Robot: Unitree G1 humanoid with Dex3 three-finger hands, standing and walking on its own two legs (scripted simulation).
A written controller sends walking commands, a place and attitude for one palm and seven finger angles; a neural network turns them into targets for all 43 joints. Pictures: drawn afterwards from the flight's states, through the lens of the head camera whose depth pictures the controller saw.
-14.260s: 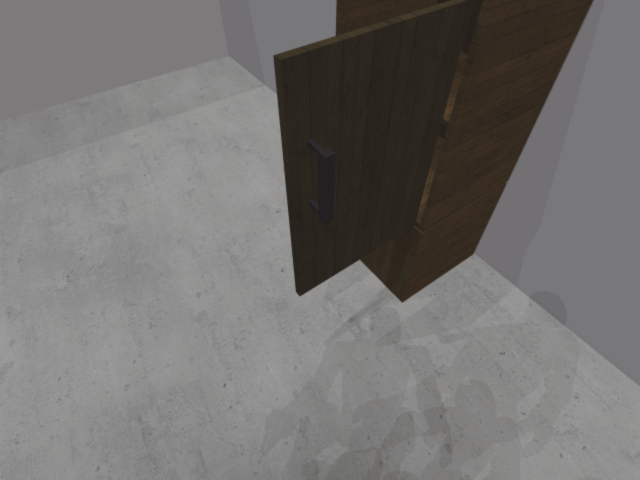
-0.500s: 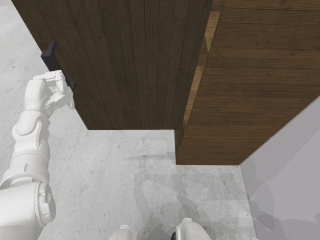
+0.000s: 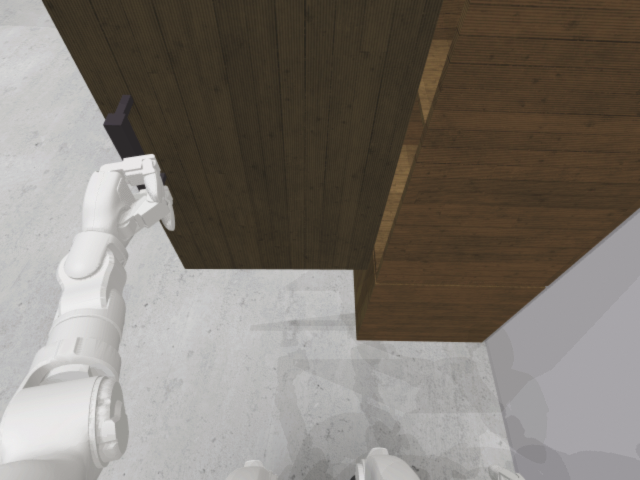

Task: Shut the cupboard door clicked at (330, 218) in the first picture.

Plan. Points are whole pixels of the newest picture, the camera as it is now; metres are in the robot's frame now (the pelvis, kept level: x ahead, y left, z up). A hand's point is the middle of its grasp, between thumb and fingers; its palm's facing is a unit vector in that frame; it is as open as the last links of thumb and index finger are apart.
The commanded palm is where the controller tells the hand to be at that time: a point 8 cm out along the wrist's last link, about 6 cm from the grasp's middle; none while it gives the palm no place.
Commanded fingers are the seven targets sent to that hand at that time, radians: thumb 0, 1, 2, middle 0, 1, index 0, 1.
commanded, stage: push the door shut along its arc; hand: left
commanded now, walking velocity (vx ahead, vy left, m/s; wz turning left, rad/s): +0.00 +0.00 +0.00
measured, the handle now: (142, 155) +0.52 +0.24 +0.07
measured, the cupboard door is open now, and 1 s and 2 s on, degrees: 91 82 66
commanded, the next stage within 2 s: pull the fist back off the door in 1.40 s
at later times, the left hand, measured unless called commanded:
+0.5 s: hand (179, 169) +0.49 +0.18 +0.08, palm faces -0.15 -0.99 -0.03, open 3.1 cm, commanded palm +0.49 +0.23 +0.07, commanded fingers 0.00 0.90 0.90 -1.30 -1.50 -1.30 -1.50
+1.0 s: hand (207, 136) +0.55 +0.15 +0.09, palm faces -0.27 -0.96 -0.02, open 3.1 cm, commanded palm +0.56 +0.20 +0.07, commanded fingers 0.00 0.90 0.90 -1.30 -1.50 -1.30 -1.50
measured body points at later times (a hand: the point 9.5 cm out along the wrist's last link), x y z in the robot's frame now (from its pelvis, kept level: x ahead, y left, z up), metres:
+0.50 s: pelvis -0.01 -0.01 -0.01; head +0.11 +0.00 +0.42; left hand +0.49 +0.23 +0.09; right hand +0.00 -0.28 -0.13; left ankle -0.01 +0.11 -0.69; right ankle +0.03 -0.12 -0.69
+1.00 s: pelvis -0.01 +0.00 -0.03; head +0.15 +0.01 +0.39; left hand +0.56 +0.21 +0.09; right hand -0.05 -0.26 -0.13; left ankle -0.01 +0.11 -0.69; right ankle +0.03 -0.12 -0.69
